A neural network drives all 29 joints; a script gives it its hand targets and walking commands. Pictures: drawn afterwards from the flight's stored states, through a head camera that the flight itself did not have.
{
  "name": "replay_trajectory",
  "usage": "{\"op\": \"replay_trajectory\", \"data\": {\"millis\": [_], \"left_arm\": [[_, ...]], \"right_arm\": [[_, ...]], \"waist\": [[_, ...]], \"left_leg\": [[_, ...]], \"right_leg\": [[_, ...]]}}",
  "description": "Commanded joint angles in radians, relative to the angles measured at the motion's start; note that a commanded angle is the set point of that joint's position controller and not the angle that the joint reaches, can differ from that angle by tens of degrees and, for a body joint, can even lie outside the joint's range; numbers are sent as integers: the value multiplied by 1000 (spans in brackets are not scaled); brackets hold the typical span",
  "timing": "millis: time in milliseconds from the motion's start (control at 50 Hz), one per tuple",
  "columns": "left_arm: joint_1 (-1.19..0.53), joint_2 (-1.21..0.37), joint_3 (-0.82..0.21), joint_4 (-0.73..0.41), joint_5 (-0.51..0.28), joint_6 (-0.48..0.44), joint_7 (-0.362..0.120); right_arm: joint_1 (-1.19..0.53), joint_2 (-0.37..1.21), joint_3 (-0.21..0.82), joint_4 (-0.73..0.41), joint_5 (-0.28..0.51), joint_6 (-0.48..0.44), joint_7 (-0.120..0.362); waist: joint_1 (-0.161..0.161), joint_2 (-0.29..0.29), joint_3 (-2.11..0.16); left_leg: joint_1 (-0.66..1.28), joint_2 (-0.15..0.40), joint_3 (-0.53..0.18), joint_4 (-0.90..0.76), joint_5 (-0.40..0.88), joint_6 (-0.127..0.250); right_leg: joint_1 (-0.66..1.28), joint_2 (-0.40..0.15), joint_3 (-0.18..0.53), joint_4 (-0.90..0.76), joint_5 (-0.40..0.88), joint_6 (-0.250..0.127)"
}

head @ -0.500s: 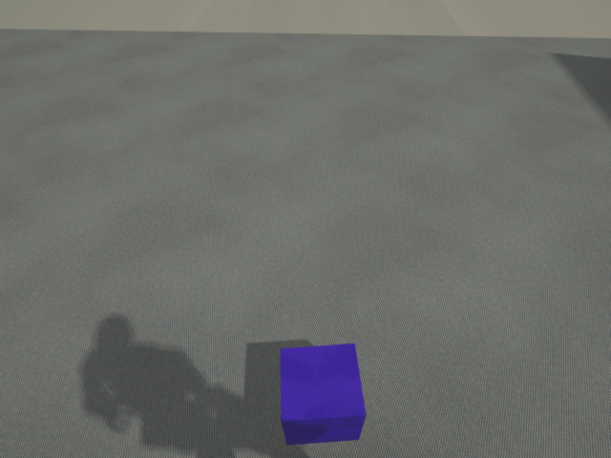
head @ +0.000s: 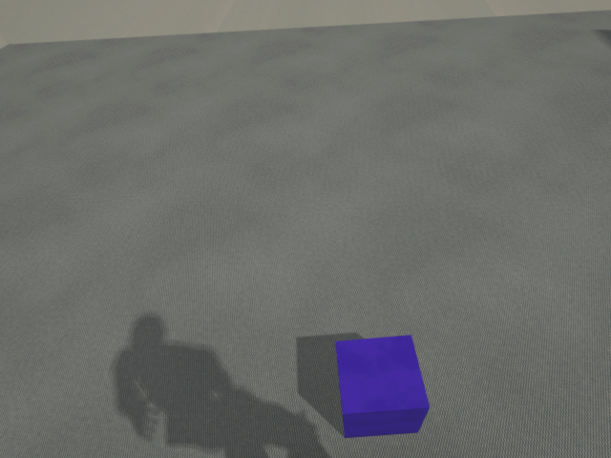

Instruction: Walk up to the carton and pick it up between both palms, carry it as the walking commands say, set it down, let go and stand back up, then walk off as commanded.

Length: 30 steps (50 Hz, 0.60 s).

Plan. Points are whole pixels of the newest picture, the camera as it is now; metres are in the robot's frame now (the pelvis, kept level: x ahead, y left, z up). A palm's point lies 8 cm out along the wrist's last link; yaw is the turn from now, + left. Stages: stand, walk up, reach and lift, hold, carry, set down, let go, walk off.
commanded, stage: walk off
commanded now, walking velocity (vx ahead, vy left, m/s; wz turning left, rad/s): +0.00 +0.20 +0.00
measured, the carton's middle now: (377, 387) +0.45 -0.11 -0.65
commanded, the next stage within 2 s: stand in 1.34 s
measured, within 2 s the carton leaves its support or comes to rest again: neither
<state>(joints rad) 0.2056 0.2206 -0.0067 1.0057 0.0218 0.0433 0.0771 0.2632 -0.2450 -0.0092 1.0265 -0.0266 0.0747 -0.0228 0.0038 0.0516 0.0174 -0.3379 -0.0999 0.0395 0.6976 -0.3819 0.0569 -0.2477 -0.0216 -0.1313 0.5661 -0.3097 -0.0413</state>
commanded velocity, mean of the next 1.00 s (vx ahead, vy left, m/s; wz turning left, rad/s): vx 0.00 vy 0.20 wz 0.00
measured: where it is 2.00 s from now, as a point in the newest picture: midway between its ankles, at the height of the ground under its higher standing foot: outside the picture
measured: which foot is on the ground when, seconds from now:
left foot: up 0.00-0.36, down 0.38-0.76, up 0.78-1.00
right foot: down 0.00-0.38, up 0.40-0.74, down 0.76-1.00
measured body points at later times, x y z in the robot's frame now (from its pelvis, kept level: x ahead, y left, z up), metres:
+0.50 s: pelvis +0.00 +0.15 +0.01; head +0.03 +0.18 +0.46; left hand +0.01 +0.44 -0.14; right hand +0.06 -0.11 -0.12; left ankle +0.01 +0.25 -0.73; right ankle -0.04 +0.00 -0.64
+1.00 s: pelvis +0.00 +0.24 +0.02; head +0.03 +0.21 +0.47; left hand +0.00 +0.51 -0.11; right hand +0.04 -0.01 -0.15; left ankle -0.01 +0.44 -0.65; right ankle +0.00 +0.12 -0.73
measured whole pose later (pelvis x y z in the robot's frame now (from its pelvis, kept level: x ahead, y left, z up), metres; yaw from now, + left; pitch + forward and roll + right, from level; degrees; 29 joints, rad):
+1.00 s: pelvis +0.00 +0.24 +0.02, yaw +3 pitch +1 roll +3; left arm 0.28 0.21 0.03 1.01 0.03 0.01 0.06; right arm 0.26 -0.26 -0.05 0.98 -0.03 0.08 0.02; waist 0.01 0.03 0.05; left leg -0.50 0.03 -0.06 0.98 -0.29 -0.09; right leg -0.22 -0.14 -0.13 0.42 -0.22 0.02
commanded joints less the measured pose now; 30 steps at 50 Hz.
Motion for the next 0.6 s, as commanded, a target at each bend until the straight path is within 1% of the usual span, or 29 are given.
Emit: {"op": "replay_trajectory", "data": {"millis": [0,20,40,60,80,100,120,140,160,180,200,220,260,280,300,320,340,360,380,400,420,440,460,480,500,520,540,560,580], "left_arm": [[35,230,62,-30,11,-7,14],[30,172,50,-33,2,-14,5],[19,162,43,-40,-1,-20,-1],[17,168,44,-41,-5,-28,0],[25,185,50,-38,-2,-33,0],[33,211,61,-40,1,-36,0],[45,216,65,-35,5,-37,-2],[52,220,69,-36,4,-37,-4],[71,225,73,-26,8,-38,-7],[91,204,72,-22,6,-37,-9],[121,198,72,-7,9,-36,-11],[115,216,80,-4,16,-35,-14],[105,266,105,-10,16,-26,-18],[93,288,114,-16,14,-23,-21],[78,284,115,-22,11,-19,-21],[84,259,114,-27,10,-15,-25],[122,192,103,-33,15,-13,-29],[94,94,82,-63,21,-2,-29],[55,107,90,-67,16,16,-16],[24,90,73,-82,4,25,-10],[9,123,75,-74,-1,27,-16],[21,152,84,-63,-5,28,-24],[84,164,88,-32,2,29,-28],[119,152,84,-16,11,26,-29],[115,151,84,-14,15,22,-28],[72,133,78,-32,8,15,-26],[44,126,74,-47,6,11,-24],[19,113,68,-62,-1,7,-20],[10,104,61,-67,-4,4,-17]], "right_arm": [[22,-119,-41,-51,-16,4,13],[21,-129,-54,-52,-18,1,17],[33,-124,-60,-44,-23,0,23],[50,-118,-60,-44,-23,-1,31],[61,-92,-55,-41,-20,-2,38],[52,-75,-54,-49,-16,-1,39],[53,-70,-53,-53,-8,-2,39],[27,-62,-52,-68,-4,-4,39],[8,-41,-46,-79,2,-3,39],[-34,-33,-41,-101,8,-3,42],[-60,-25,-36,-113,6,-3,45],[-77,-27,-36,-124,11,-5,48],[-65,-40,-35,-130,5,-8,53],[-27,-52,-38,-122,5,-10,54],[32,-78,-49,-97,3,-17,50],[93,-117,-64,-66,-2,-24,43],[167,-197,-85,-39,-8,-34,38],[174,-288,-98,-55,-11,-41,30],[138,-230,-73,-78,-22,-39,29],[85,-223,-59,-97,-27,-41,20],[18,-177,-53,-103,-22,-41,20],[-38,-157,-46,-119,-17,-39,16],[-61,-128,-37,-128,-16,-37,13],[-54,-122,-34,-124,-13,-37,8],[-12,-116,-32,-110,-9,-41,4],[22,-117,-29,-95,-6,-47,3],[40,-93,-20,-80,-5,-49,0],[43,-82,-14,-72,-6,-49,-4],[51,-82,-14,-64,-7,-47,-7]], "waist": [[2,-130,127],[-9,-142,138],[-22,-124,122],[-29,-137,94],[-24,-148,61],[-12,-161,32],[-10,-189,23],[2,-222,4],[14,-250,1],[33,-285,4],[53,-304,11],[56,-324,13],[63,-337,0],[48,-337,-9],[26,-259,-25],[-12,-153,-54],[-37,77,-99],[-62,384,-105],[-61,301,-91],[-74,246,-82],[-39,162,-19],[-8,150,9],[26,101,-3],[35,97,-34],[13,93,-46],[-6,102,-52],[-13,108,-41],[-18,118,-32],[-23,121,-31]], "left_leg": [[-204,107,-170,444,-49,-75],[-204,116,-182,442,12,-82],[-208,102,-182,451,49,-89],[-223,88,-159,436,79,-105],[-230,86,-135,423,94,-126],[-235,85,-116,410,100,-146],[-248,87,-100,371,101,-160],[-226,103,-77,299,106,-173],[-211,118,-55,244,113,-181],[-192,130,-29,173,107,-187],[-167,138,-14,121,103,-190],[-137,146,3,54,83,-190],[-70,141,55,-55,19,-182],[-22,141,67,-125,28,-170],[72,137,82,-235,83,-154],[191,135,58,-350,179,-134],[303,283,-77,-450,312,-99],[370,468,-343,-443,525,-3],[236,442,-267,-413,505,62],[123,439,-221,-435,409,121],[47,367,-154,-458,236,105],[46,325,-111,-451,190,80],[99,306,-87,-426,267,57],[152,295,-89,-403,316,52],[193,295,-97,-396,383,63],[208,299,-117,-394,412,80],[201,300,-125,-387,418,94],[207,310,-146,-381,408,114],[212,321,-151,-375,408,130]], "right_leg": [[-73,-438,404,-369,146,-178],[-98,-383,345,-368,107,-146],[-77,-332,277,-347,125,-114],[-30,-299,234,-329,164,-89],[14,-279,205,-312,187,-77],[57,-275,188,-295,202,-82],[90,-267,174,-283,225,-77],[95,-253,150,-277,204,-72],[94,-255,143,-272,200,-70],[92,-248,141,-276,192,-69],[88,-253,143,-271,188,-74],[83,-256,137,-264,196,-76],[80,-284,149,-248,221,-79],[73,-298,158,-221,262,-72],[41,-282,139,-156,287,-51],[-20,-244,113,-51,262,-8],[-106,-153,28,118,73,39],[-339,-8,-6,397,-348,73],[-312,-38,97,581,-362,53],[-282,-40,98,650,-314,39],[-275,-47,109,664,-228,30],[-284,-54,95,666,-187,31],[-285,-56,81,669,-163,32],[-288,-54,61,616,-147,31],[-293,-47,47,583,-144,35],[-288,-46,43,526,-143,38],[-270,-44,42,469,-137,39],[-261,-41,37,393,-144,41],[-237,-40,31,332,-158,39]]}}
